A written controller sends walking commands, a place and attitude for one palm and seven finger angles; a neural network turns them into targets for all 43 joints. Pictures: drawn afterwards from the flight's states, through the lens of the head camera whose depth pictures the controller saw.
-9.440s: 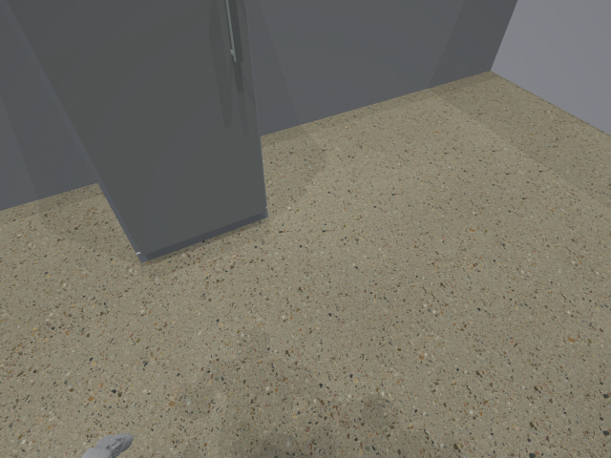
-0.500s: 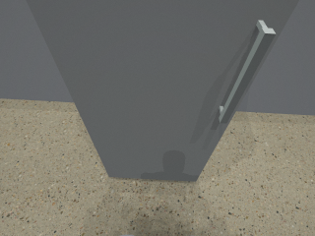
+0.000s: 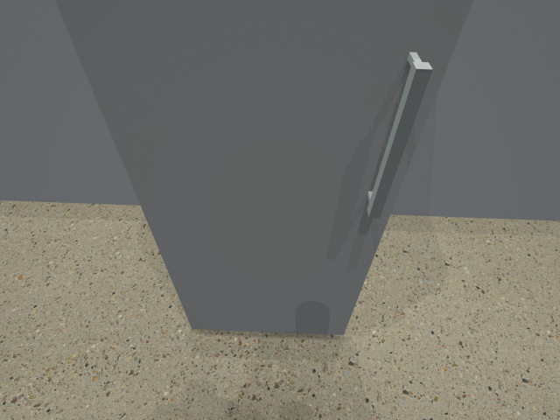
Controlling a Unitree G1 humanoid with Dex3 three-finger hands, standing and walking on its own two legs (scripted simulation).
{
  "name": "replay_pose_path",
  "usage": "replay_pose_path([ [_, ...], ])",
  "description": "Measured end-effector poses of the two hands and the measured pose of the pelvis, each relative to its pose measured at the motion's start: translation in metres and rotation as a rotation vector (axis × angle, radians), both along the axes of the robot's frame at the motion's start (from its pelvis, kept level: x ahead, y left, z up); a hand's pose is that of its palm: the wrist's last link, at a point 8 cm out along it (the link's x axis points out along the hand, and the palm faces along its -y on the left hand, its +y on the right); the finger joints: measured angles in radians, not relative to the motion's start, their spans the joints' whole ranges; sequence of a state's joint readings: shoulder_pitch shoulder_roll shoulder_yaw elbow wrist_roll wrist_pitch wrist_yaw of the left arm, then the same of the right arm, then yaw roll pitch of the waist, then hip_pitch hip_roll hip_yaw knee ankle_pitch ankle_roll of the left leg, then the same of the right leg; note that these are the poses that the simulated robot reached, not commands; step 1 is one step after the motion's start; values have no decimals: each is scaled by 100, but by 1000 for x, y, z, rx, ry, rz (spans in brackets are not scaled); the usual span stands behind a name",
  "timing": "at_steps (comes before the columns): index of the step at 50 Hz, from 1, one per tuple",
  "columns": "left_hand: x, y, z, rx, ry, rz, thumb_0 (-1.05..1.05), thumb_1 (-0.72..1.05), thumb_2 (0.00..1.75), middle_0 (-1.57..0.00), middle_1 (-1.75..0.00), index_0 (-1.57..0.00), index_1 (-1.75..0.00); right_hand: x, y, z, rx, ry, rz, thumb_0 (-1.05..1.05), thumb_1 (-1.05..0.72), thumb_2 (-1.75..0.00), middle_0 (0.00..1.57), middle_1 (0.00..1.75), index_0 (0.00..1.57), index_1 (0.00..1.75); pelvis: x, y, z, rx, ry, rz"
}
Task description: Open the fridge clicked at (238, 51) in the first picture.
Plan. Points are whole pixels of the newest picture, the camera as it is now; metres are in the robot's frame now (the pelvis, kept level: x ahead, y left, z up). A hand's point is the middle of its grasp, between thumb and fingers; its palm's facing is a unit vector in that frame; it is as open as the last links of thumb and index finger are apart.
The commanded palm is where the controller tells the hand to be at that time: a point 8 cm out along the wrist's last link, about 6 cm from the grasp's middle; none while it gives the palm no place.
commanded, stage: come to a stop and stand still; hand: right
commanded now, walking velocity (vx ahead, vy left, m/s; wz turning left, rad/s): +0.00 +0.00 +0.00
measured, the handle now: (390, 146) +0.50 -0.16 +0.15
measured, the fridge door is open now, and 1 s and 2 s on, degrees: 0 0 0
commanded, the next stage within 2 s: look again from close up in 0.86 s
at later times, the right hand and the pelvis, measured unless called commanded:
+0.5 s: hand out of the picture +0.05 -0.18 -0.16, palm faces +0.03 +0.97 -0.26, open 7.3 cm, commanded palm none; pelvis +0.02 +0.00 +0.00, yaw +1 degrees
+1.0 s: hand out of the picture +0.05 -0.16 -0.17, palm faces +0.03 +0.98 -0.22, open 7.3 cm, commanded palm none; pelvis +0.04 +0.02 +0.00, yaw +0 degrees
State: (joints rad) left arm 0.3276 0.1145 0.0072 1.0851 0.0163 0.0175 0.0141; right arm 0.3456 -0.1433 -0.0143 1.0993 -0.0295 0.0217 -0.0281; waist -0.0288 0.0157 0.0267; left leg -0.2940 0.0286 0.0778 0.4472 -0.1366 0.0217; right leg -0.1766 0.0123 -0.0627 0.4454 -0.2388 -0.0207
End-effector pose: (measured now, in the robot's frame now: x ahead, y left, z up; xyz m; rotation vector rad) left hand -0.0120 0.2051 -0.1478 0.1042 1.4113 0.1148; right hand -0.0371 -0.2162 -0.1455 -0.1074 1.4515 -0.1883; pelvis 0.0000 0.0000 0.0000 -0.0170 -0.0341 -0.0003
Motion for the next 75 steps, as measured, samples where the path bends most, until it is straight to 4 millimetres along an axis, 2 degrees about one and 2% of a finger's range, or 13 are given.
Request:
replay_pose_path([
  [5,-13,-2,1,-6,36,13,0,91,90,-20,-30,-20,-30,-14,13,-1,22,47,-10,1,-91,-90,20,30,20,30,2,4,0,0,9,1],
  [10,-16,0,-6,-10,33,20,0,91,90,-20,-30,-20,-30,-9,19,-4,23,35,16,1,-91,-90,20,30,20,30,3,2,-5,7,10,5],
  [13,-9,-1,-11,-12,-12,37,0,91,90,-20,-30,-20,-30,4,13,-3,8,6,32,1,-91,-90,20,30,20,30,8,-1,-7,2,10,5],
  [19,6,-5,-14,-32,-71,44,0,91,90,-19,-30,-20,-30,47,-3,5,-43,-103,59,1,-91,-90,20,30,20,30,17,-3,-5,-7,10,12],
  [23,16,-5,-13,-41,-85,35,0,91,90,-19,-30,-20,-30,69,-11,13,-75,-152,69,1,-92,-90,20,30,20,30,22,-1,-3,-9,12,14],
  [31,26,5,-9,-26,-59,15,0,91,90,-20,-30,-20,-30,90,-8,17,-76,-167,76,1,-92,-90,20,30,20,30,30,5,0,-8,15,8],
  [45,37,29,-1,29,-28,1,0,91,90,-19,-30,-20,-30,83,3,10,-44,-107,62,1,-92,-90,20,30,20,30,38,13,2,-1,1,2],
  [56,41,24,-2,9,-22,-8,0,91,90,-19,-30,-20,-30,72,12,9,-30,-73,51,1,-92,-90,20,30,20,30,38,17,3,2,1,1],
  [75,24,20,-1,-2,35,11,0,91,90,-20,-30,-20,-30,71,16,8,-25,-56,46,1,-92,-90,20,30,20,30,40,20,3,2,7,5],
])
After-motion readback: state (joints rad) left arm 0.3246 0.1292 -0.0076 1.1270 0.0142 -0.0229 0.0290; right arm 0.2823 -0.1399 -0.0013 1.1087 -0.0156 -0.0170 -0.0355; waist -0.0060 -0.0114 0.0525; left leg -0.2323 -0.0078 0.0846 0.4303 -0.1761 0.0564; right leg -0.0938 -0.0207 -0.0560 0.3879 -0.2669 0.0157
